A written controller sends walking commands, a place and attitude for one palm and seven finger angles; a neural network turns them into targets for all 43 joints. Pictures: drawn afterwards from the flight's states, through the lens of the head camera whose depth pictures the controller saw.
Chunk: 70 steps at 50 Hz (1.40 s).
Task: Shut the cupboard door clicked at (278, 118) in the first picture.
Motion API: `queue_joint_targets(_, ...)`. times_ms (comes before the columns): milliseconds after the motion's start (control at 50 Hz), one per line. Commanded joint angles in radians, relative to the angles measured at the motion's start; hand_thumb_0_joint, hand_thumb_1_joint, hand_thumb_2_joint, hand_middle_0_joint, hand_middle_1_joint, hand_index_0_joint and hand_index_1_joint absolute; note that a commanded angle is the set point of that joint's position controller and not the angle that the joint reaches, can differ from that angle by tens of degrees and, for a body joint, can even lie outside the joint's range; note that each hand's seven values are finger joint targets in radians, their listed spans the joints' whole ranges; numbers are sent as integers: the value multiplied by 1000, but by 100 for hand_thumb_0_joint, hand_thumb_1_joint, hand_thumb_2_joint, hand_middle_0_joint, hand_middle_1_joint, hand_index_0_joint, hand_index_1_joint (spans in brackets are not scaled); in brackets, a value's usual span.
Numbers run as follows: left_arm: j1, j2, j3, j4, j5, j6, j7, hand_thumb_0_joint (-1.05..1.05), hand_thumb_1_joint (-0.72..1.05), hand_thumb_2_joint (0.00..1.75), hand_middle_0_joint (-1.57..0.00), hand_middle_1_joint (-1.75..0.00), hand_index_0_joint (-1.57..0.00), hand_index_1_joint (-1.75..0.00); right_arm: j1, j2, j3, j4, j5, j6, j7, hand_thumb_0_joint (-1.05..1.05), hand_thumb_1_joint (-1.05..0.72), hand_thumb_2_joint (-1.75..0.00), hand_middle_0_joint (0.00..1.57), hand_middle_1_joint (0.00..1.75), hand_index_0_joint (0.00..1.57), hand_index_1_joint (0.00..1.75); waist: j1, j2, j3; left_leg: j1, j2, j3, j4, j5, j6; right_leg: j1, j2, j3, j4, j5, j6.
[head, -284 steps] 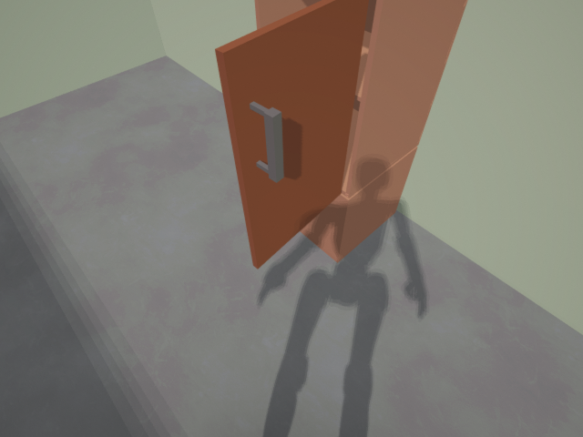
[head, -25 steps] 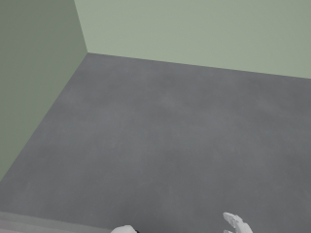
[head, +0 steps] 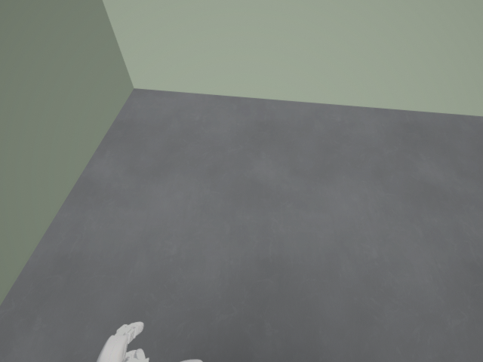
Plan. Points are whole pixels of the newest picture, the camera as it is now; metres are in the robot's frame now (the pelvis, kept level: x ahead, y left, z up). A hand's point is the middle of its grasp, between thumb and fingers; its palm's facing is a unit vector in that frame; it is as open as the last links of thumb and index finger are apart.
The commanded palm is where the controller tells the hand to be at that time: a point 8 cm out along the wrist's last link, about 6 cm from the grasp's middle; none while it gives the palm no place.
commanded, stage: walk to a spot facing it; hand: left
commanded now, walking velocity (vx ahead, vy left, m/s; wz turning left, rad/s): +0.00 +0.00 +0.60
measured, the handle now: out of the picture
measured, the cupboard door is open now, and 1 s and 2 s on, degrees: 95 95 95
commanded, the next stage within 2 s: none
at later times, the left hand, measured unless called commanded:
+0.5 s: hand out of the picture +0.05 +0.25 -0.16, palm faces +0.32 -0.91 -0.28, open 7.3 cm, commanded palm none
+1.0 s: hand out of the picture -0.02 +0.17 -0.18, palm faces +0.61 -0.76 -0.22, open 7.3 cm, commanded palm none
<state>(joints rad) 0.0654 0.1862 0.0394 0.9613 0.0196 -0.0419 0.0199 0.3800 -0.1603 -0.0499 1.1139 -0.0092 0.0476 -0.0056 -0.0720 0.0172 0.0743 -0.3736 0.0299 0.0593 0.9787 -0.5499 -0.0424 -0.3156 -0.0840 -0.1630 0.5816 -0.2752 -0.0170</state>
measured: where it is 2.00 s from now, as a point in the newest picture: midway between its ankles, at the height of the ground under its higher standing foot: outside the picture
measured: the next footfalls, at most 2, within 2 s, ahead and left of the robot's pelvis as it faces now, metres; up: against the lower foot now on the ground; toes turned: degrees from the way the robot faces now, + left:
left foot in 0.26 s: +0.09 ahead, +0.15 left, +0.00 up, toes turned +18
right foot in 0.62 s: +0.14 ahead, -0.12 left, +0.00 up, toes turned +19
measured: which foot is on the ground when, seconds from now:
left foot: up 0.00-0.24, down 0.26-0.62, up 0.64-0.96, down 0.98-1.00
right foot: down 0.00-0.26, up 0.28-0.60, down 0.62-0.98, up 1.00-1.00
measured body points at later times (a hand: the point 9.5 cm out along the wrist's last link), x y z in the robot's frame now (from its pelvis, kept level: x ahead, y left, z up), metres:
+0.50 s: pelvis +0.04 +0.01 +0.00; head +0.08 +0.03 +0.45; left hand +0.03 +0.30 -0.14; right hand +0.21 -0.21 -0.13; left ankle +0.05 +0.13 -0.73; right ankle +0.06 -0.14 -0.67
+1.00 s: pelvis +0.05 -0.02 -0.01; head +0.08 +0.01 +0.44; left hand -0.06 +0.21 -0.16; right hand +0.29 -0.17 -0.14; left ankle -0.01 +0.07 -0.74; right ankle +0.10 -0.13 -0.73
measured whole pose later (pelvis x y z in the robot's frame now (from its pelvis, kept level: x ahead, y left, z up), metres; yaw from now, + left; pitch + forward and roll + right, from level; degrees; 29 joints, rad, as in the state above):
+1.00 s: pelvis +0.05 -0.02 -0.01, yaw +37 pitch +1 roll +1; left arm 0.22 0.22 0.05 0.91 0.02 0.01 0.01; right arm 0.12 -0.24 -0.07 0.92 -0.02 0.06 0.04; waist 0.00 -0.04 0.10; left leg -0.30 0.02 0.10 0.58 -0.26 -0.03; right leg -0.29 -0.18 -0.25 0.71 -0.40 0.04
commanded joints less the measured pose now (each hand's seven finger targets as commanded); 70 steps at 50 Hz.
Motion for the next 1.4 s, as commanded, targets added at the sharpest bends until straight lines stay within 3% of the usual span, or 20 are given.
queue_joint_targets(0, 150, 149, 32, -16, -3, 11, 25, 0, 90, 90, -20, -30, -20, -30, -72, -72, -13, -124, 2, -12, 11, 0, -90, -90, 20, 30, 20, 30, 82, -219, -136, -193, 72, -7, 175, 43, -29, 254, -305, 110, -204, 673, -104)
queue_joint_targets(180, 108, 189, 65, -59, 6, 29, 7, 0, 90, 90, -20, -30, -20, -30, -130, -100, -25, -204, -10, -10, 33, 0, -90, -90, 20, 30, 20, 30, 45, -152, -86, 77, 18, 115, -358, 282, -15, 83, -282, -41, -69, 308, -33)
queue_joint_targets(200, 105, 177, 61, -67, 2, 35, 4, 0, 90, 90, -20, -30, -20, -30, -80, -140, -37, -202, -11, -15, 35, 0, -90, -90, 20, 30, 20, 30, 13, -49, -124, 204, 32, 71, -465, 393, -5, 12, -257, -59, 49, 212, 3)
queue_joint_targets(240, 48, 87, 38, -149, -6, 51, 0, 0, 90, 90, -20, -30, -20, -30, 27, -339, -83, -202, -19, -26, 14, 0, -90, -90, 20, 30, 20, 30, -56, 362, -189, 317, 429, -496, -636, 860, 229, -293, -30, 14, 520, -451, 110)
queue_joint_targets(280, 12, 115, 44, -160, 3, 59, -4, 0, 90, 90, -20, -30, -20, -30, -49, -326, -77, -223, -20, -32, 4, 0, -90, -90, 20, 30, 20, 30, -15, 171, -174, 216, 379, -419, -655, 562, 247, -298, -44, 138, 647, -298, 83)
queue_joint_targets(360, 80, 124, 50, -107, 5, 68, -14, 0, 90, 90, -20, -30, -20, -30, -196, -268, -56, -268, -17, -38, -5, 0, -90, -90, 20, 30, 20, 30, 50, 141, -122, 168, 236, -274, -648, 528, 168, -274, -25, 160, 590, -121, 100)
queue_joint_targets(560, 216, 143, 45, -96, -8, 51, -2, 0, 90, 90, -20, -30, -20, -30, -280, -280, -75, -297, -9, -7, 10, 0, -90, -90, 20, 30, 20, 30, 103, 101, -138, -22, 141, -307, -543, 390, 133, 164, 60, 104, -88, 3, 78)
queue_joint_targets(600, 256, 308, 77, -106, 18, 34, 12, 0, 90, 90, -20, -30, -20, -30, -297, -160, -58, -335, 3, -4, 22, 0, -90, -90, 20, 30, 20, 30, 142, -367, -116, -288, -106, -49, -116, -9, -15, 275, -362, 550, -380, -41, -78)
queue_joint_targets(620, 219, 296, 64, -117, 9, 36, 17, 0, 90, 90, -20, -30, -20, -30, -314, -211, -65, -332, -6, -3, 26, 0, -90, -90, 20, 30, 20, 30, 129, -305, -89, -246, -41, -102, 100, -54, 4, 137, -424, 523, -361, 43, -136)
queue_joint_targets(680, 83, 190, 37, -147, 0, 33, 15, 0, 90, 90, -20, -30, -20, -30, -254, -186, -64, -268, -12, 19, 38, 0, -90, -90, 20, 30, 20, 30, 45, -268, -50, -229, 9, -79, 277, 122, -21, 82, -246, 260, -285, 183, -84)
queue_joint_targets(840, 229, 233, 59, -96, 11, 26, 16, 0, 90, 90, -20, -30, -20, -30, -335, -114, -26, -284, 2, 1, 44, 0, -90, -90, 20, 30, 20, 30, 126, -213, -124, -102, -5, 55, -203, 86, -32, 309, -286, 111, -138, 598, -98)
queue_joint_targets(920, 188, 238, 70, -92, 0, 31, 6, 0, 90, 90, -20, -30, -20, -30, -237, -152, -34, -262, -1, -12, 37, 0, -90, -90, 20, 30, 20, 30, 67, -175, -157, 135, -20, 69, -497, 303, -4, 207, -266, 28, 11, 529, -22)
queue_joint_targets(940, 174, 214, 66, -108, -7, 36, 2, 0, 90, 90, -20, -30, -20, -30, -168, -213, -51, -244, -5, -21, 34, 0, -90, -90, 20, 30, 20, 30, 27, -38, -206, 313, 66, -26, -575, 497, 32, 68, -230, -13, 165, 384, 30)
queue_joint_targets(960, 138, 141, 47, -151, -15, 41, -7, 0, 90, 90, -20, -30, -20, -30, -94, -328, -81, -237, -13, -26, 24, 0, -90, -90, 20, 30, 20, 30, -19, 282, -216, 456, 346, -411, -597, 889, 180, -238, -71, -34, 396, -250, 112)
queue_joint_targets(980, 54, 142, 36, -180, -5, 56, 0, 0, 90, 90, -20, -30, -20, -30, -38, -358, -85, -208, -10, -16, 13, 0, -90, -90, 20, 30, 20, 30, -42, 239, -207, 422, 416, -448, -587, 1041, 277, -298, -43, 90, 529, -395, 103)
queue_joint_targets(1060, 70, 147, 47, -134, -2, 74, -5, 0, 90, 90, -20, -30, -20, -30, -215, -278, -62, -253, -15, -24, -5, 0, -90, -90, 20, 30, 20, 30, 42, 187, -108, 212, 248, -275, -627, 667, 199, -250, -43, 168, 572, -176, 95)
queue_joint_targets(1260, 199, 144, 49, -111, -7, 56, -4, 0, 90, 90, -20, -30, -20, -30, -295, -276, -74, -288, -11, -6, 9, 0, -90, -90, 20, 30, 20, 30, 111, 108, -121, -27, 128, -320, -539, 383, 135, 186, 57, 107, -82, 2, 78)
queue_joint_targets(1300, 245, 304, 81, -116, 18, 35, 11, 0, 90, 90, -20, -30, -20, -30, -300, -159, -59, -325, 1, -5, 19, 0, -90, -90, 20, 30, 20, 30, 149, -377, -117, -280, -109, -62, -118, -8, -10, 317, -355, 540, -364, -27, -66)
queue_joint_targets(1320, 214, 296, 68, -125, 7, 37, 17, 0, 90, 90, -20, -30, -20, -30, -315, -211, -66, -322, -7, -3, 23, 0, -90, -90, 20, 30, 20, 30, 137, -313, -95, -240, -46, -112, 99, -59, 5, 176, -421, 530, -356, 36, -130)
queue_joint_targets(1380, 81, 191, 39, -157, -1, 33, 14, 0, 90, 90, -20, -30, -20, -30, -261, -187, -64, -263, -11, 15, 35, 0, -90, -90, 20, 30, 20, 30, 52, -249, -61, -223, 2, -88, 266, 116, -21, 132, -247, 259, -273, 235, -87)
